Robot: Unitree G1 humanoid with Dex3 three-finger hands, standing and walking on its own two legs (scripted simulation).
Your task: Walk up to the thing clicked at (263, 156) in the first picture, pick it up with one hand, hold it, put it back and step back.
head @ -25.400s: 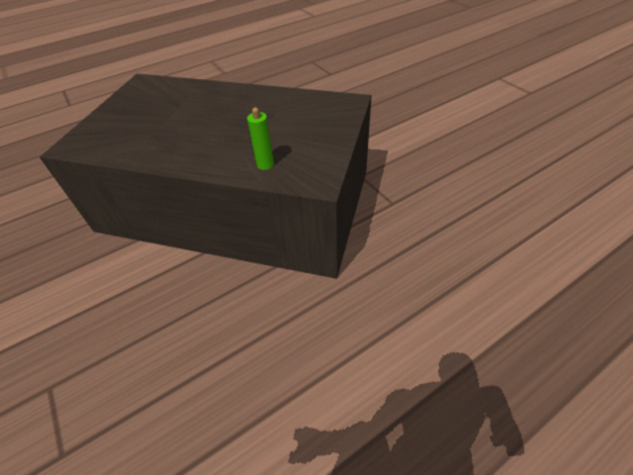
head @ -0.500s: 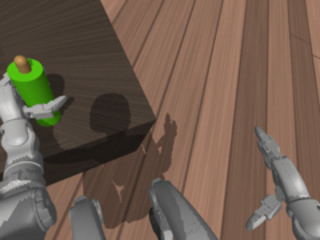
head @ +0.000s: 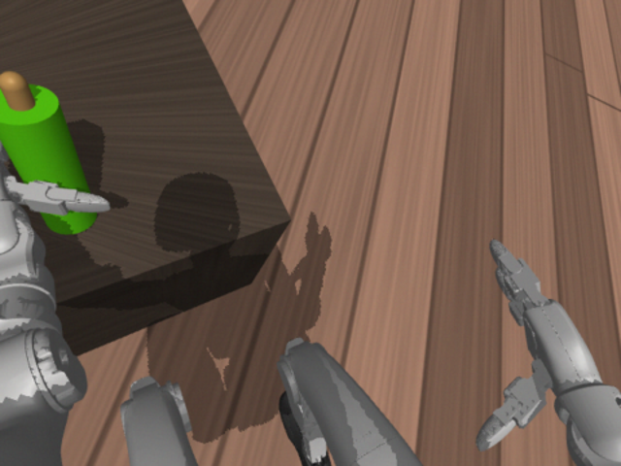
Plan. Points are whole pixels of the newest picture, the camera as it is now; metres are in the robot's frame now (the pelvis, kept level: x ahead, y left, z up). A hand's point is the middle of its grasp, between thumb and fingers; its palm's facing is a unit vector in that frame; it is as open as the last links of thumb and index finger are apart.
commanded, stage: withdraw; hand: left
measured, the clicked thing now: (46, 159) +0.54 +0.18 -0.03
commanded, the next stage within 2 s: rise in 0.20 s
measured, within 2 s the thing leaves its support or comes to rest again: rests again in 0.16 s
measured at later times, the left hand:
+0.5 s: hand out of the picture +0.53 +0.30 +0.09, palm faces +0.29 -0.93 -0.21, open 17.6 cm
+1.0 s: hand out of the picture +0.37 +0.30 +0.12, palm faces +0.26 -0.91 -0.32, open 16.2 cm
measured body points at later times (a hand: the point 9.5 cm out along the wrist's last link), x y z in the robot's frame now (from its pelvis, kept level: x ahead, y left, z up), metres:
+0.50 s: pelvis +0.02 +0.01 +0.08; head +0.17 +0.07 +0.50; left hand +0.51 +0.35 +0.11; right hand +0.19 -0.24 +0.10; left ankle +0.07 +0.14 -0.53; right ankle +0.04 -0.15 -0.53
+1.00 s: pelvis +0.05 +0.01 +0.15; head +0.10 +0.04 +0.60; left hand +0.36 +0.34 +0.14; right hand +0.22 -0.21 +0.12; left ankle +0.07 +0.14 -0.53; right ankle +0.04 -0.15 -0.53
